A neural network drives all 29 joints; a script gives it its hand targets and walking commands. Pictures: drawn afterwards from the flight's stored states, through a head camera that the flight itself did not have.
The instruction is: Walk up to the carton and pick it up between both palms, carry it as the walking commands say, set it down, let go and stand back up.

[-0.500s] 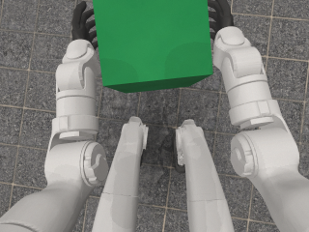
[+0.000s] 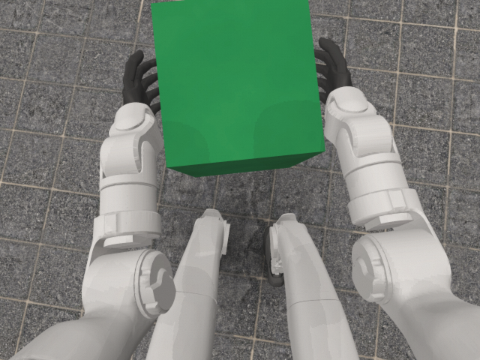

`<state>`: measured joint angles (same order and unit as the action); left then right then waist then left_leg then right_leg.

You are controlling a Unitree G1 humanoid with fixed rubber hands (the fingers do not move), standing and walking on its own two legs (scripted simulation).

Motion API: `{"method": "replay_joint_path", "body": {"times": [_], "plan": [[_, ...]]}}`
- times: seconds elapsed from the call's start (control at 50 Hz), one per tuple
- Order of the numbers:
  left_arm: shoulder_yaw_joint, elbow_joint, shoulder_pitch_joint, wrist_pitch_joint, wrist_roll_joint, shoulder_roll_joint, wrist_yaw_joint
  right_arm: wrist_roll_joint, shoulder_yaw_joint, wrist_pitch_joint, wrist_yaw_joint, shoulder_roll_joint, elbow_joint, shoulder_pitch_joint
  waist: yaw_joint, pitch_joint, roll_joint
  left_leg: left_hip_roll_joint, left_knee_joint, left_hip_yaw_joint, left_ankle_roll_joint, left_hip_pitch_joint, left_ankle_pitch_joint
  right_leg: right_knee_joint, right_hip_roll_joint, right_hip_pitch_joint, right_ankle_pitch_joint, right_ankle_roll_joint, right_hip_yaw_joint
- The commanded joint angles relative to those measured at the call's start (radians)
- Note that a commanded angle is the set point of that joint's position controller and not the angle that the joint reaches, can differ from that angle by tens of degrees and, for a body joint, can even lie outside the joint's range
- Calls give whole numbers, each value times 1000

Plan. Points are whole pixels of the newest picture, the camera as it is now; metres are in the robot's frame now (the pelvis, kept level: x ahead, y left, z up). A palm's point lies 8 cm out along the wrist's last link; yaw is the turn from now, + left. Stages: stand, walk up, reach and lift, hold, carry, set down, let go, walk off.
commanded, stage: reach and lift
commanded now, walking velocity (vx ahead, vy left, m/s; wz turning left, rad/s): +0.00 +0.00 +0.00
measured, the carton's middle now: (237, 106) +0.47 +0.05 -0.10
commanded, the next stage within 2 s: none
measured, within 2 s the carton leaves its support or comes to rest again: neither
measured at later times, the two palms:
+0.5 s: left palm (104, 104) +0.41 +0.19 +0.04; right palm (349, 87) +0.44 -0.09 +0.04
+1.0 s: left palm (74, 75) +0.41 +0.18 +0.13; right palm (392, 65) +0.43 -0.11 +0.11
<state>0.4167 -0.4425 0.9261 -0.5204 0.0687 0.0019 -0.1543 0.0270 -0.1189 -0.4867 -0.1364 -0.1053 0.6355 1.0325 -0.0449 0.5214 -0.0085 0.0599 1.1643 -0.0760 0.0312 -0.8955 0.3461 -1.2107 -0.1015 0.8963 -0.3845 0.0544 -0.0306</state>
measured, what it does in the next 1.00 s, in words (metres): rises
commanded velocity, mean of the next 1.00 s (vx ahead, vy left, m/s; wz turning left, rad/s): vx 0.00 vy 0.00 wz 0.00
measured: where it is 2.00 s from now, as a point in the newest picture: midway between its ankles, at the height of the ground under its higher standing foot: (243, 262)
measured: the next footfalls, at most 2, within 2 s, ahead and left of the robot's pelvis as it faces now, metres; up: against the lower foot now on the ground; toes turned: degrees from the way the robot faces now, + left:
none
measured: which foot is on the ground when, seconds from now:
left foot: down 0.00-1.00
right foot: down 0.00-1.00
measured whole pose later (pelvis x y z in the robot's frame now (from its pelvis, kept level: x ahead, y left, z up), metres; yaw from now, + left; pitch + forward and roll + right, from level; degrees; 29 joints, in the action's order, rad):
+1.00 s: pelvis +0.09 +0.00 +0.09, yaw +1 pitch +3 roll +2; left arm 0.41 -0.48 0.46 -0.61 0.24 0.15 -0.07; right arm -0.17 -0.23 -0.56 -0.06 0.10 0.61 0.49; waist -0.05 -0.06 -0.01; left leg 0.05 0.64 -0.10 0.03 -0.44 0.25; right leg -0.71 -0.07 0.44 -0.31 0.05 -0.05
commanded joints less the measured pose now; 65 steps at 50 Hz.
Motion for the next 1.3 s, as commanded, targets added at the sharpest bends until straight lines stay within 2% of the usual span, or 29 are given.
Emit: {"method": "replay_joint_path", "body": {"times": [0.0, 0.12, 0.3, 0.46, 0.52, 0.56, 0.6, 0.68, 0.72, 0.76, 0.84, 0.9, 0.92, 0.96, 1.0, 1.08, 1.16, 1.2, 1.24, 1.28], "plan": [[-764, 165, 700, 62, -158, 1092, 303, 128, 517, 112, 310, 1130, -384, 760, -127, -2224, 47, 79, -176, 22, -18, 529, -353, 270, -28, -618, 309, -54, -150], [-792, 165, 648, 67, -152, 1096, 302, 113, 536, 122, 305, 1118, -417, 731, -117, -2200, 40, 80, -238, 5, -20, 600, -355, 324, -21, -673, 317, -56, -148], [-785, 128, 609, 53, -130, 1129, 310, 81, 504, 108, 326, 1143, -370, 674, -92, -2064, 23, 64, -355, -10, -26, 675, -265, 434, -2, -686, 216, -49, -144], [-744, 40, 532, 47, -89, 1205, 324, 20, 426, 108, 355, 1161, -272, 585, -53, -1776, -9, 43, -459, -22, -25, 701, -194, 520, 8, -623, 149, -32, -121], [-686, -39, 457, 40, -49, 1245, 327, -11, 376, 104, 367, 1178, -213, 530, -54, -1559, -12, 34, -496, -22, -26, 686, -157, 553, 13, -564, 114, -22, -109], [-613, -133, 385, 32, -11, 1266, 330, -41, 322, 96, 374, 1198, -135, 467, -56, -1340, -3, 26, -517, -18, -30, 647, -127, 576, 20, -499, 84, -19, -105], [-546, -192, 320, 25, 21, 1277, 332, -54, 296, 85, 379, 1227, -85, 416, -88, -1183, 8, 17, -538, -8, -35, 642, -107, 605, 30, -483, 63, -16, -113], [-371, -331, 238, -3, 104, 1232, 341, -111, 185, 50, 401, 1221, 78, 359, -124, -885, 33, 6, -581, -5, -47, 587, 51, 663, 56, -400, -121, -10, -134], [-363, -289, 253, -8, 88, 1227, 346, -95, 203, 42, 406, 1251, 60, 366, -133, -930, 46, 14, -598, 1, -49, 642, 23, 684, 61, -448, -115, -22, -135], [-393, -206, 298, -9, 45, 1229, 350, -61, 236, 35, 407, 1289, 15, 368, -132, -1015, 59, 15, -598, 12, -47, 699, -64, 691, 67, -506, -33, -32, -134], [-541, -16, 324, -23, -63, 1256, 355, 52, 387, 23, 392, 1367, -183, 390, -138, -1239, 75, 18, -570, 18, -43, 772, -298, 664, 70, -663, 274, -47, -138], [-653, 71, 236, -53, -126, 1260, 359, 125, 523, 3, 368, 1388, -354, 381, -141, -1367, 100, 26, -559, 11, -37, 785, -448, 647, 73, -805, 551, -59, -152], [-697, 103, 196, -67, -144, 1261, 360, 141, 570, -6, 360, 1383, -406, 360, -135, -1400, 100, 30, -561, 6, -34, 793, -494, 645, 74, -854, 648, -63, -159], [-714, 109, 113, -97, -145, 1220, 360, 132, 601, -35, 346, 1339, -425, 290, -127, -1353, 102, 32, -576, -1, -28, 766, -509, 653, 81, -885, 726, -67, -165], [-722, 104, 33, -130, -129, 1184, 357, 101, 596, -66, 336, 1299, -408, 190, -118, -1251, 85, 33, -602, -4, -23, 757, -495, 679, 81, -881, 711, -66, -159], [-731, 117, -27, -179, -116, 1157, 346, 63, 574, -121, 338, 1257, -366, 63, -98, -1053, 47, 27, -649, -15, -19, 805, -459, 738, 75, -829, 576, -55, -139], [-721, 122, -13, -215, -102, 1162, 335, 42, 537, -155, 351, 1238, -337, 60, -77, -895, 22, 17, -684, -22, -18, 851, -387, 782, 67, -756, 403, -46, -122], [-721, 115, 11, -226, -105, 1174, 335, 31, 515, -165, 356, 1228, -318, 73, -58, -844, 16, 15, -699, -21, -16, 863, -337, 798, 64, -739, 331, -42, -116], [-713, 109, 33, -234, -100, 1182, 337, 28, 501, -169, 360, 1223, -318, 108, -58, -821, 5, 15, -707, -17, -15, 864, -289, 806, 65, -741, 268, -38, -117], [-713, 106, 59, -235, -98, 1188, 340, 19, 483, -170, 361, 1218, -311, 133, -46, -799, 9, 14, -711, -18, -15, 857, -244, 811, 66, -741, 219, -35, -119]]}}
